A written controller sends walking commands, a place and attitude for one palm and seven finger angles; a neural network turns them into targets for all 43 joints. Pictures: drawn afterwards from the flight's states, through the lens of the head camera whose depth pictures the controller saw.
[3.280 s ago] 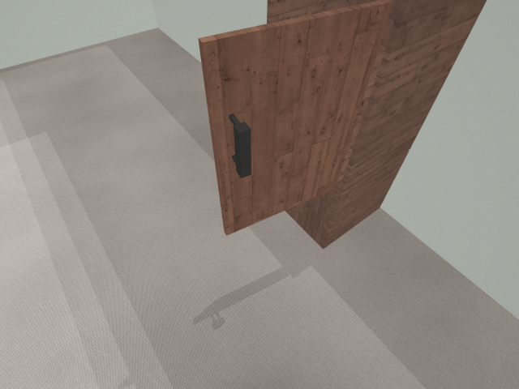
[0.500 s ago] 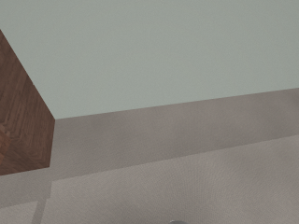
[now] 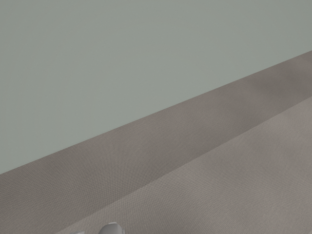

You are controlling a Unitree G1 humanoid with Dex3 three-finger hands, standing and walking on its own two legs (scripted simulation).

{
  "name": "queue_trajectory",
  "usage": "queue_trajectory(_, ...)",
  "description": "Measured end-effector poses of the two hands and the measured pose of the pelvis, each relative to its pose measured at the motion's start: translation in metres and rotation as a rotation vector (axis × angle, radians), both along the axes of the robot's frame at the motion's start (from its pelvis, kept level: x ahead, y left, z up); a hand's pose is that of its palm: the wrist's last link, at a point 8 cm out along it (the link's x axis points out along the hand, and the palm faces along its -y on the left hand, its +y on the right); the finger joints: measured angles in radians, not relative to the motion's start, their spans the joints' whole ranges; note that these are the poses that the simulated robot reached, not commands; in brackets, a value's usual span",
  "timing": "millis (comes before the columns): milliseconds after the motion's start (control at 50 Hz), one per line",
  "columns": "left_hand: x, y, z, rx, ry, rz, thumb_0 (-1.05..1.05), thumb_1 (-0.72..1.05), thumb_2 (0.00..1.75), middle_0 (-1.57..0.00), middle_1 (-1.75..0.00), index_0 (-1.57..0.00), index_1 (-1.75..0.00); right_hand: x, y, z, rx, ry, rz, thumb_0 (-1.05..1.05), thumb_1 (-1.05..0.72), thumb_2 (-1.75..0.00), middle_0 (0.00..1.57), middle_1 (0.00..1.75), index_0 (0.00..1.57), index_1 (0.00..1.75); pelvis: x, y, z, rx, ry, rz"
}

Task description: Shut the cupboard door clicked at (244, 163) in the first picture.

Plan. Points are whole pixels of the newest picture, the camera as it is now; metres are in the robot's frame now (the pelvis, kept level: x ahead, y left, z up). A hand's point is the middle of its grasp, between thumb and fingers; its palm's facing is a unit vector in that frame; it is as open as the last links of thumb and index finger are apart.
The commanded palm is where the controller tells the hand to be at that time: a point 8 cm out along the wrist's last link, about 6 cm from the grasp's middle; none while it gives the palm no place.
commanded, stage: walk to a spot facing it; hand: left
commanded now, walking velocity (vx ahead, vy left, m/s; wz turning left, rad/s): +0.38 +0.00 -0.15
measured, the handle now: out of the picture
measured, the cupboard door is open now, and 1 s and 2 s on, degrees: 81 81 81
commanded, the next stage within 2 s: turn to face it in 0.38 s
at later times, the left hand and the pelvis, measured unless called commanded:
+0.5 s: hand (116, 175) +0.32 +0.13 -0.17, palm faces -0.09 -0.98 -0.19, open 7.4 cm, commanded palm none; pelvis +0.21 -0.04 -0.01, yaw -5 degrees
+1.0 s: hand (122, 149) +0.41 +0.12 -0.16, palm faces +0.21 -0.95 -0.25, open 7.4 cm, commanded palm none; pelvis +0.35 -0.09 -0.01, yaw +11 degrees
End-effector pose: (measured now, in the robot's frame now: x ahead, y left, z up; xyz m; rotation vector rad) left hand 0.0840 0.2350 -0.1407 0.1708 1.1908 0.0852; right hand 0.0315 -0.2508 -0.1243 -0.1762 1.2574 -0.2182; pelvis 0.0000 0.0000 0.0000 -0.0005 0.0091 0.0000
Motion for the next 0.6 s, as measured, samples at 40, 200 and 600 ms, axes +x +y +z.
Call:
queue_trajectory(40, 0.005, 0.007, -0.003, -0.008, 0.026, 0.013, 0.00, 0.93, 0.90, -0.21, -0.30, -0.20, -0.30, 0.030, 0.008, 0.004, -0.002, -0.051, 0.014, 0.00, -0.91, -0.90, 0.20, 0.30, 0.20, 0.30, 0.018, 0.005, 0.000, -0.003, -0.002, -0.013)
queue_trajectory(200, 0.064, 0.022, -0.008, 0.003, 0.081, -0.003, 0.01, 0.92, 0.90, -0.20, -0.30, -0.20, -0.30, 0.075, 0.033, -0.002, 0.017, -0.054, -0.015, 0.00, -0.91, -0.90, 0.20, 0.30, 0.20, 0.30, 0.088, 0.011, -0.002, -0.003, 0.006, -0.059)
queue_trajectory(600, 0.240, -0.049, -0.005, 0.007, 0.044, -0.023, 0.00, 0.95, 0.90, -0.21, -0.30, -0.20, -0.30, 0.189, -0.027, -0.007, 0.035, 0.124, -0.121, 0.00, -0.91, -0.90, 0.20, 0.30, 0.19, 0.30, 0.250, -0.044, 0.001, -0.014, -0.002, -0.067)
